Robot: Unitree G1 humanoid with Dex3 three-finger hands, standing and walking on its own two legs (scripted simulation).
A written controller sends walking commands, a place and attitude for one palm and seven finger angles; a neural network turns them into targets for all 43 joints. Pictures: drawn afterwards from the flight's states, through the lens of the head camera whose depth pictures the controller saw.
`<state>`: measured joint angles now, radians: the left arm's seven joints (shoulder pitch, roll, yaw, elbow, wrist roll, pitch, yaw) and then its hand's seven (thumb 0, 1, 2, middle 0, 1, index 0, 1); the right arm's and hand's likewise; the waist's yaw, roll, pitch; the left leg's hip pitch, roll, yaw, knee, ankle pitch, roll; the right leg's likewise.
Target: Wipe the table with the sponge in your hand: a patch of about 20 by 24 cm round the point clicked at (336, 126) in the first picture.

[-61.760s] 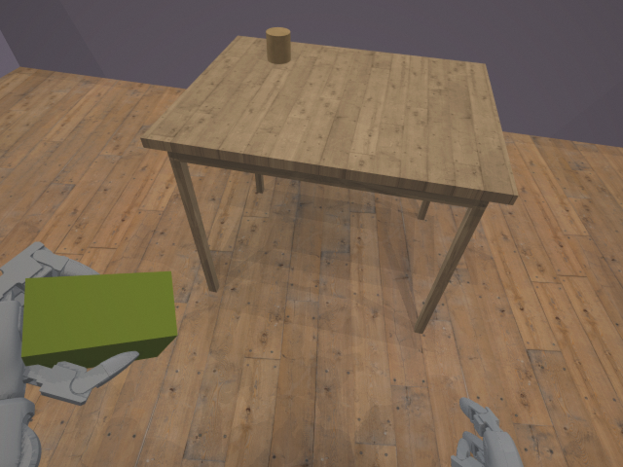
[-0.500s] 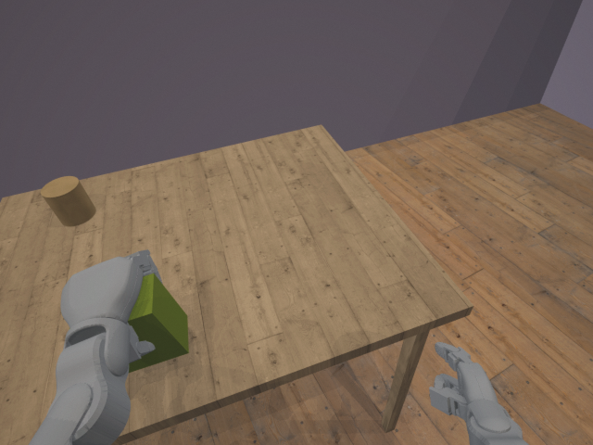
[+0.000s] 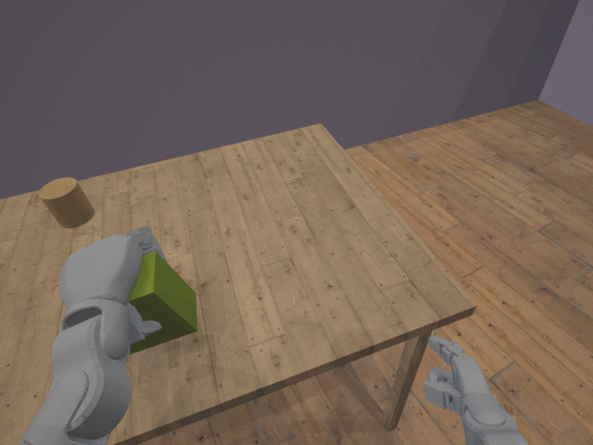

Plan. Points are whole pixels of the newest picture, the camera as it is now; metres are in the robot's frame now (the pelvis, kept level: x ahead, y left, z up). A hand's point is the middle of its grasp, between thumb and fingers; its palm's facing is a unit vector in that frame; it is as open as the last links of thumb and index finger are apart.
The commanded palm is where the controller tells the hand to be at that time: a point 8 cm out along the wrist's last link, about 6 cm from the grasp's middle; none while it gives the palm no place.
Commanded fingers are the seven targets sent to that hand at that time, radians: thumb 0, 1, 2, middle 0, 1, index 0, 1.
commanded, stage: bring the sponge back beside the body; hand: left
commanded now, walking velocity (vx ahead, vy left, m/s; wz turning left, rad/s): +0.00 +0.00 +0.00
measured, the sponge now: (148, 311) +0.25 +0.25 +0.07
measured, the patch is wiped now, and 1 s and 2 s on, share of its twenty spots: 1.00 1.00 1.00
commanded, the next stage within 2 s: step back with the hand held close in 1.66 s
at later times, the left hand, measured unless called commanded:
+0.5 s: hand (119, 306) +0.22 +0.26 +0.12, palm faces +0.16 -0.22 -0.96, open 9.9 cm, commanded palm +0.18 +0.26 +0.18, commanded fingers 0.00 0.10 1.30 -1.20 -1.60 -1.20 -1.60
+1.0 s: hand (100, 326) +0.19 +0.27 +0.12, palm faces +0.14 -0.19 -0.97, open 9.9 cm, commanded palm +0.15 +0.27 +0.18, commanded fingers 0.00 0.10 1.30 -1.20 -1.60 -1.20 -1.60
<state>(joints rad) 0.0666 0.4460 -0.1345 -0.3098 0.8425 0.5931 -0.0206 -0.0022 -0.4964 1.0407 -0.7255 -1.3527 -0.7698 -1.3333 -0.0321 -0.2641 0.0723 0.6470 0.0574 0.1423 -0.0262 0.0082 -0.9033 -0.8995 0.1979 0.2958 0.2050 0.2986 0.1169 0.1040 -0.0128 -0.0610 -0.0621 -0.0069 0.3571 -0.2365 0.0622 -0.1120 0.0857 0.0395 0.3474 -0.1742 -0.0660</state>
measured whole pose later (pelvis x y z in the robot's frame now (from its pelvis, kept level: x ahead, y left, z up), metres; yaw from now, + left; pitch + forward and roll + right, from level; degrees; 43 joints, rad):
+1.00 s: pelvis -0.01 +0.00 +0.00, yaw +0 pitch -5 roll +0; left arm 0.25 0.48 -0.06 -0.40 0.82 0.54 -0.01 0.00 -0.50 1.04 -0.73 -1.35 -0.77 -1.34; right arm -0.02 -0.26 0.07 0.64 0.05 0.13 -0.03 0.01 -0.90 -0.90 0.20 0.30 0.20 0.30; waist 0.13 0.11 -0.01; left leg -0.06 -0.06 -0.01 0.38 -0.24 0.06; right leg -0.11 0.09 0.04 0.36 -0.17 -0.07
